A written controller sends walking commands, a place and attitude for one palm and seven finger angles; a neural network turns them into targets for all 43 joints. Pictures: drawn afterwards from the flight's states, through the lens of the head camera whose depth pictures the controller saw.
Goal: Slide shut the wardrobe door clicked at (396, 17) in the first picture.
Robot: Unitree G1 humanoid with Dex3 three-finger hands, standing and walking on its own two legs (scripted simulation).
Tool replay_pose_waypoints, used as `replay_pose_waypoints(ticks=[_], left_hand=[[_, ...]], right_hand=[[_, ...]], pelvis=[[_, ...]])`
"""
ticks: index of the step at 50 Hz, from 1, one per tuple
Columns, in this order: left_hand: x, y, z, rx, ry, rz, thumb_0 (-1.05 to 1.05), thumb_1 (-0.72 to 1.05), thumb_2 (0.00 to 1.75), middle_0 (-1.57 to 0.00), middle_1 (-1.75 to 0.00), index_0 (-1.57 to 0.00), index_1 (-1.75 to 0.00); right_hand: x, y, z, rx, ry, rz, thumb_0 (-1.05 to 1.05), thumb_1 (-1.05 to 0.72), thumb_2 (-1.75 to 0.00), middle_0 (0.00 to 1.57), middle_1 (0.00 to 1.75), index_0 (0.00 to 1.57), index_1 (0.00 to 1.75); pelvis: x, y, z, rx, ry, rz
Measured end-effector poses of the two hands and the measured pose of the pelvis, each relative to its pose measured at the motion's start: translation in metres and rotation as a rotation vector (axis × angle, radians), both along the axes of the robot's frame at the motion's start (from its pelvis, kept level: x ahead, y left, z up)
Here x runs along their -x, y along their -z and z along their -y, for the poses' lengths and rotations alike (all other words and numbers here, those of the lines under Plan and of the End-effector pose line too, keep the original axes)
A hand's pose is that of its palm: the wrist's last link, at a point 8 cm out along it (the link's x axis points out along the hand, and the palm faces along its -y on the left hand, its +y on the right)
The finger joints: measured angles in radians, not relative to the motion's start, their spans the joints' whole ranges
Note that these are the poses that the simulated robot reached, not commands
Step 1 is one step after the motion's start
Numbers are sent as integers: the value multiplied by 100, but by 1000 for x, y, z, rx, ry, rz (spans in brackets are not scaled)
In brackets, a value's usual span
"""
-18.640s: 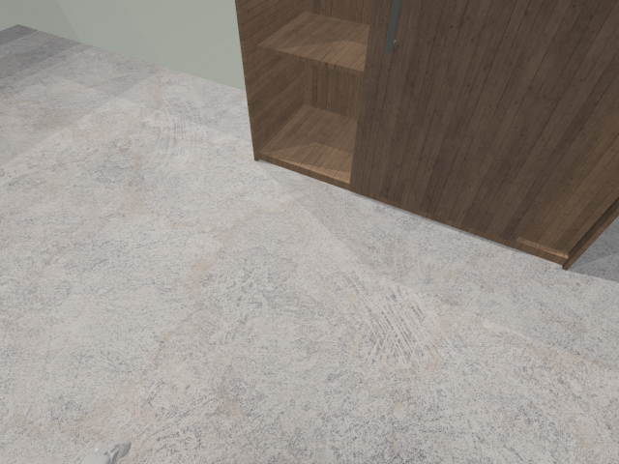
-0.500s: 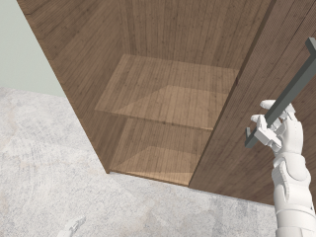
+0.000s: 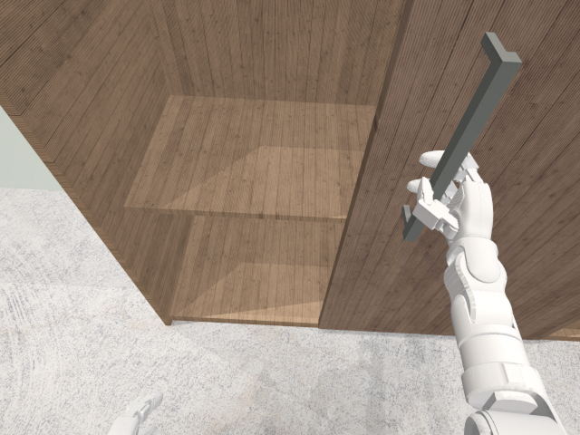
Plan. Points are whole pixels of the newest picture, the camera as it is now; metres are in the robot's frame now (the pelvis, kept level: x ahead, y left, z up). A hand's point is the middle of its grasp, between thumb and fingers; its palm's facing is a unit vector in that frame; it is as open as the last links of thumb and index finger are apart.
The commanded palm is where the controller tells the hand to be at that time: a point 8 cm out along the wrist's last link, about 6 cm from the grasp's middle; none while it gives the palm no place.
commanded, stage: tug the door sideways, standing still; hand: right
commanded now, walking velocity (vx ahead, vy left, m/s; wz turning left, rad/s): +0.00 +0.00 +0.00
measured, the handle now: (441, 159) +0.47 -0.17 +0.13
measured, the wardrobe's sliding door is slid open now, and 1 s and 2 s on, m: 0.50 0.41 0.07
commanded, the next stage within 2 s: step sideways, sliding the door along in 0.14 s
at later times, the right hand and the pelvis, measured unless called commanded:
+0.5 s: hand (384, 198) +0.42 -0.10 +0.10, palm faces +0.05 +0.98 -0.21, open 5.6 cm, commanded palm +0.40 -0.14 +0.10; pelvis -0.01 +0.03 +0.00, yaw +3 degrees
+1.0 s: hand (348, 193) +0.42 -0.05 +0.10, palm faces +0.23 +0.96 -0.17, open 5.4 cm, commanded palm +0.39 -0.03 +0.10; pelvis +0.01 +0.15 +0.00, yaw +0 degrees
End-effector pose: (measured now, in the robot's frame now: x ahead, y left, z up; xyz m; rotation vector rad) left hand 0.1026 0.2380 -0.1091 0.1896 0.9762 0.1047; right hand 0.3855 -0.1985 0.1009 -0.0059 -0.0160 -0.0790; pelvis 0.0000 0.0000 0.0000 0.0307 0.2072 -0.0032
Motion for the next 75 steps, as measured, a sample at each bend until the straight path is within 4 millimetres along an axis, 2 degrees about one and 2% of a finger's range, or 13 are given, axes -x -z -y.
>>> replay_pose_waypoints(ticks=[14,18,23,28,35,38,41,48,52,57,66,72,75], left_hand=[[56,11,-6,9,-28,-99,1,90,90,-20,-30,-20,-30],[60,6,-13,-24,-105,-96,1,90,90,-20,-30,-20,-30],[52,9,-25,-35,-146,-80,1,90,90,-20,-30,-20,-30],[37,17,-43,-25,-128,-99,1,90,90,-20,-30,-20,-30],[2,-6,-71,-92,-40,-70,1,90,90,-20,-30,-20,-30],[-17,-7,-85,-118,-37,4,1,90,90,-20,-30,-20,-30],[-29,-10,-91,-89,-50,31,1,90,90,-20,-30,-20,-30],[-41,-4,-107,-6,20,2,1,90,90,-20,-30,-20,-30],[-56,14,-131,31,65,-2,1,90,90,-20,-30,-20,-30],[-73,5,-166,-32,83,-8,1,90,90,-21,-30,-20,-30],[-122,-13,-208,-10,162,26,1,90,90,-20,-30,-20,-30],[-170,2,-238,75,198,106,1,90,90,-20,-30,-20,-30],[-186,0,-256,79,172,127,1,90,90,-20,-30,-20,-30]], right_hand=[[1,-1,-27,44,-16,3,1,-79,-82,30,140,25,139],[-4,-6,-32,157,-48,-32,-1,-73,-82,35,140,30,140],[-10,-7,-43,196,-37,-79,-1,-71,-84,41,140,36,140],[-11,-8,-56,195,-2,-108,-2,-71,-84,44,140,40,139],[-11,-7,-70,147,-3,-107,-1,-73,-84,45,140,41,139],[-13,-4,-74,138,-9,-61,0,-73,-85,45,140,41,139],[-12,-4,-80,132,11,-53,0,-73,-85,45,140,40,139],[-8,-6,-97,153,112,-90,-1,-73,-82,45,140,42,139],[-5,-5,-112,163,201,-81,-1,-73,-82,45,140,37,139],[-3,-5,-133,125,237,-84,0,-77,-83,45,140,30,139],[-2,-3,-177,95,245,-57,2,-77,-85,44,140,27,139],[-2,-2,-214,173,309,-30,0,-73,-85,45,140,27,140],[-1,-3,-235,187,326,-42,-1,-72,-84,45,140,27,140]], pelvis=[[20,3,-4,3,0,20],[22,-3,-8,15,-33,75],[18,-2,-20,22,-55,136],[10,0,-40,-4,-25,181],[8,-12,-60,43,2,215],[6,-2,-64,36,-22,214],[8,-4,-78,47,-38,246],[-2,-9,-130,0,-11,261],[-13,3,-164,-18,34,285],[-20,-4,-183,21,83,258],[-40,-13,-241,4,80,250],[-63,2,-294,0,91,272],[-68,-5,-310,22,101,257]])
